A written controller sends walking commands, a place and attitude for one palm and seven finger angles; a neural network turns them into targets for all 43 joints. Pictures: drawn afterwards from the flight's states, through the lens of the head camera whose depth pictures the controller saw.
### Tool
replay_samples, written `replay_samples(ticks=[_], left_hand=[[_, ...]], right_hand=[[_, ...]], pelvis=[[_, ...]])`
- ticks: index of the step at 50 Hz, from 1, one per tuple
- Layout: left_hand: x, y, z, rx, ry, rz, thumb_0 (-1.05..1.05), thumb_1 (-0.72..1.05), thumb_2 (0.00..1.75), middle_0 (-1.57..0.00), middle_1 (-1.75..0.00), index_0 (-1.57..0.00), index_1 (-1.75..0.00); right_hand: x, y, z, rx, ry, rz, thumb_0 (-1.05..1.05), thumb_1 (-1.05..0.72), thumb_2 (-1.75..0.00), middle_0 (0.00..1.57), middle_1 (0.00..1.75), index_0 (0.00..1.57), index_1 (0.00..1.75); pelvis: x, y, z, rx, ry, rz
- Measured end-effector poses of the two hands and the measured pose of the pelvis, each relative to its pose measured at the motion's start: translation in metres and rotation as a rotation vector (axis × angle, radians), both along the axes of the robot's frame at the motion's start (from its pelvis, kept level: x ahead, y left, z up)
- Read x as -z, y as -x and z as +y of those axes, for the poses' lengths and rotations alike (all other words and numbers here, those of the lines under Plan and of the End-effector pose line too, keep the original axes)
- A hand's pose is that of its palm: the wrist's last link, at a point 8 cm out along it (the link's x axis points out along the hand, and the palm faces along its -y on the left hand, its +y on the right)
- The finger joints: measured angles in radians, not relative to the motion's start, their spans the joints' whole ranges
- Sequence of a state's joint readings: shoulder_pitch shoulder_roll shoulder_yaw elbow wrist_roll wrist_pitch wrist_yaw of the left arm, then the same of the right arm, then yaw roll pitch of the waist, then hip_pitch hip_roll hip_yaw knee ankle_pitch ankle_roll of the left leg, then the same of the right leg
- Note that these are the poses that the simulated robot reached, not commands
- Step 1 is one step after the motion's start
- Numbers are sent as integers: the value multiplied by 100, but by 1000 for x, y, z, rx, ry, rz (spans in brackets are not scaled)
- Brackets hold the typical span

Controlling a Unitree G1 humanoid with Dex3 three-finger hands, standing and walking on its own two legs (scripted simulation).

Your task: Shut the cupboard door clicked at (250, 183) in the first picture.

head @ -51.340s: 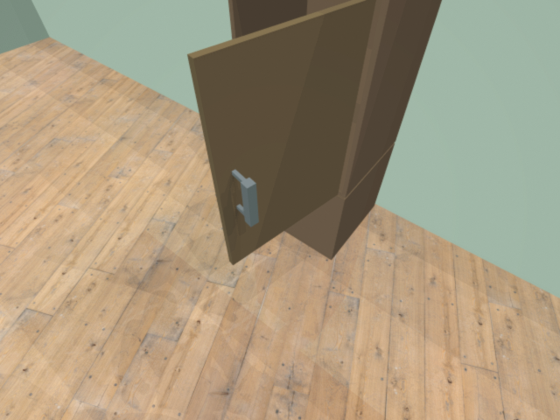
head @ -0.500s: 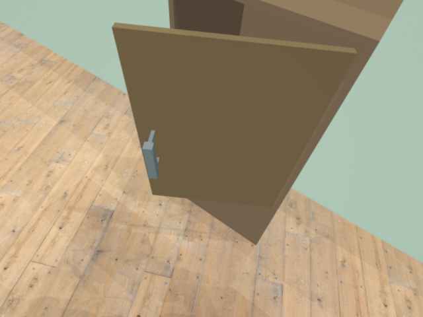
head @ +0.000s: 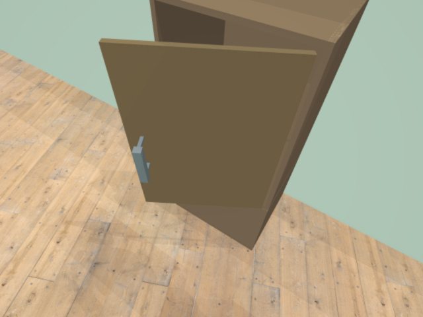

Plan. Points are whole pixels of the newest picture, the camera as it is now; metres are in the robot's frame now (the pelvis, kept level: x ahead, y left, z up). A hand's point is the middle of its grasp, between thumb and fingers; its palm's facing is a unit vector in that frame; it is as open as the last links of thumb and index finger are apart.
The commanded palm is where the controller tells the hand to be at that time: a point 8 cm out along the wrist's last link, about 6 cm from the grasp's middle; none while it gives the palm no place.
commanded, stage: come to a stop and stand still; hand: left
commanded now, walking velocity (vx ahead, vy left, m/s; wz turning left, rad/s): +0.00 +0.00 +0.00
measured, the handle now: (143, 159) +0.52 +0.22 -0.08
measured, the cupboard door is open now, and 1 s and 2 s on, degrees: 30 30 30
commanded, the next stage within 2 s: look again from close up in 0.02 s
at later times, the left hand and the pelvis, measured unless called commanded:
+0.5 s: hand out of the picture +0.03 +0.22 -0.18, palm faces +0.01 -0.98 -0.22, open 7.3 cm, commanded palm none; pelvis +0.01 +0.04 -0.01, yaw +0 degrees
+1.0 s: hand out of the picture +0.02 +0.21 -0.19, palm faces -0.01 -0.98 -0.19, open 7.3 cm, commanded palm none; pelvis +0.03 +0.03 -0.01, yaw -1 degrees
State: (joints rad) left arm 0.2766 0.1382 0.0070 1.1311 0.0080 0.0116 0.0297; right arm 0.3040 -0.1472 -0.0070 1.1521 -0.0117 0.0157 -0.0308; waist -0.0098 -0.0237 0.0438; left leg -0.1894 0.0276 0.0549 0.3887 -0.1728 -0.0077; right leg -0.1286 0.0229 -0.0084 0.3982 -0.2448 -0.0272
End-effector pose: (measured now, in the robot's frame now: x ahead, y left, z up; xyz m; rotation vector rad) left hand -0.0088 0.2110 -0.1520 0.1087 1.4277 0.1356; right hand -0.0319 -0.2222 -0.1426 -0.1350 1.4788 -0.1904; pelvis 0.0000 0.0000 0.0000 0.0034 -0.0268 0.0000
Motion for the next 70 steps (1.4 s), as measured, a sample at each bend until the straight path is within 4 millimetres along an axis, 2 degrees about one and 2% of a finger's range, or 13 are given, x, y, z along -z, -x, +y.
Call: replay_samples(ticks=[4, 8, 12, 17, 25, 37, 45, 51, 56, 63, 70], left_hand=[[1, 4, -3, -6, 10, 15, 1, 92, 90, -20, -30, -20, -30], [1, 6, -3, 10, 1, 6, 1, 92, 90, -20, -30, -20, -30], [3, 2, 8, 34, -10, -19, 1, 91, 90, -20, -30, -21, -30], [3, -12, 29, 34, -39, -66, 1, 91, 90, -20, -30, -21, -30], [0, -30, 55, 40, -64, -109, 1, 91, 90, -20, -30, -20, -30], [1, -34, 72, 50, -60, -93, 1, 91, 90, -20, -30, -20, -30], [6, -26, 66, 53, -42, -40, 1, 91, 90, -20, -30, -20, -30], [6, -22, 49, 35, -32, 6, 1, 91, 90, -20, -30, -20, -30], [8, -23, 33, 22, -27, 38, 1, 91, 90, -20, -30, -20, -30], [9, -44, 22, 20, -18, 9, 1, 91, 90, -20, -30, -20, -30], [5, -71, 37, 63, -62, -92, 1, 92, 90, -21, -30, -21, -30]], right_hand=[[-1, 15, 6, 12, -8, 39, 0, -91, -89, 20, 30, 20, 30], [2, 17, 14, 13, -24, 37, 0, -90, -89, 20, 30, 20, 30], [10, 2, 24, 6, -39, -31, 1, -90, -89, 20, 30, 20, 30], [15, -22, 37, -29, -43, -97, 2, -92, -89, 20, 30, 20, 30], [9, -47, 36, -55, -10, -151, 2, -93, -89, 20, 30, 20, 30], [-4, -81, 31, -87, 37, -212, 1, -91, -89, 20, 30, 20, 30], [0, -84, 32, -72, 26, -190, 0, -90, -89, 20, 30, 20, 30], [8, -80, 26, -45, 6, -137, 0, -90, -89, 20, 30, 20, 30], [11, -85, 19, -31, 10, -108, 1, -91, -89, 20, 30, 20, 30], [5, -102, 13, -22, 32, -129, 1, -91, -89, 20, 30, 20, 30], [3, -113, 12, -45, 24, -201, 0, -91, -89, 20, 30, 20, 30]], pelvis=[[0, 0, 1, -2, 1, 3], [2, 1, 4, -1, 16, 10], [8, 1, 13, -7, 26, 10], [11, -2, 25, -10, 17, 8], [10, -6, 38, -1, 6, 10], [7, -10, 46, 4, 7, 8], [9, -20, 43, 12, -3, 18], [12, -36, 31, 15, 1, 33], [14, -48, 23, 18, 7, 34], [10, -51, 19, 19, 4, 33], [11, -37, 19, 15, -5, 30]])
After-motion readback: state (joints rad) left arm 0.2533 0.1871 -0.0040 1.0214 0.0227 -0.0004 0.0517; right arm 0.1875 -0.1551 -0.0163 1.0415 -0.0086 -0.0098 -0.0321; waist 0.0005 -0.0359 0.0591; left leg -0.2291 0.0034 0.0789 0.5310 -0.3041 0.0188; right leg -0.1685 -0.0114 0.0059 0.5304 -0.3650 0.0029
